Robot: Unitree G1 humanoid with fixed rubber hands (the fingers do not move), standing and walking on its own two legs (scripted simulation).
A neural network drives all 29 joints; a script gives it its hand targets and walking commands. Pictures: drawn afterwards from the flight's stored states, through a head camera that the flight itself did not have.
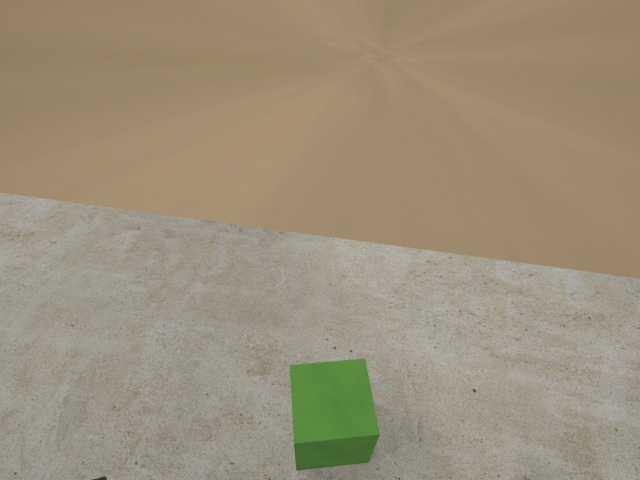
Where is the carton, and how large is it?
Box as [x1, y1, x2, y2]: [290, 359, 379, 469]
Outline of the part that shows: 364,359 290,365 293,435 296,469 368,461 379,435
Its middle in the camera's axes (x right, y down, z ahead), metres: +0.03 +0.49 +1.10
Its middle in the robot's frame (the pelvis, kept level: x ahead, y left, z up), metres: +0.45 -0.02 -0.66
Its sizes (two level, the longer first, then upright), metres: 0.210 0.200 0.250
